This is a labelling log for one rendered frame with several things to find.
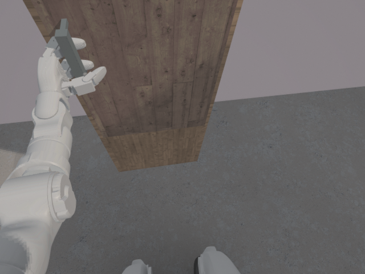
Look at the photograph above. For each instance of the cupboard door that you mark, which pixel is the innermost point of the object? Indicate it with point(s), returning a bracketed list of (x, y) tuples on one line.
[(162, 58)]

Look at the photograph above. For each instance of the robot right thigh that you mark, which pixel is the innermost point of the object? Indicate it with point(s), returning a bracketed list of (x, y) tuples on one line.
[(216, 262)]

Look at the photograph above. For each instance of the robot left forearm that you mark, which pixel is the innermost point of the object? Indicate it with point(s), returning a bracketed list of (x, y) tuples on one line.
[(50, 146)]

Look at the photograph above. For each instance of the left robot shin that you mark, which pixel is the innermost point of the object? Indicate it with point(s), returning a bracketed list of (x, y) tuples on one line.
[(138, 261)]

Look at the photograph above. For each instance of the handle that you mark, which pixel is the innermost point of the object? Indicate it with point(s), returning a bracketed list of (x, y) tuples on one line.
[(68, 49)]

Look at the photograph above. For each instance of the left robot hand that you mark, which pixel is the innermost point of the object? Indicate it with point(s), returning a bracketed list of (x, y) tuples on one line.
[(51, 74)]

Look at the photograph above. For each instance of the left robot upper arm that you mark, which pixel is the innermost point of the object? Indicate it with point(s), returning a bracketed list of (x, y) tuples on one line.
[(32, 209)]

